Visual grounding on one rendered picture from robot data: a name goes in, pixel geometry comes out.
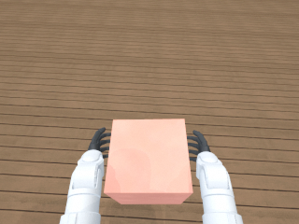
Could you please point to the robot left forearm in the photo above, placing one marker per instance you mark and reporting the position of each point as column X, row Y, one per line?
column 83, row 198

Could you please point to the robot left hand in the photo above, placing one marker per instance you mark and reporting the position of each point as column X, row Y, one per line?
column 96, row 143

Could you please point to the robot right hand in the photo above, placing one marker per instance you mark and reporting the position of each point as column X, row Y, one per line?
column 202, row 145

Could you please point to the carton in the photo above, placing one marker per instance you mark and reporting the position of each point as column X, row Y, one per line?
column 148, row 162

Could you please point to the robot right forearm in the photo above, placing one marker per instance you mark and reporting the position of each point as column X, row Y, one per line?
column 216, row 191

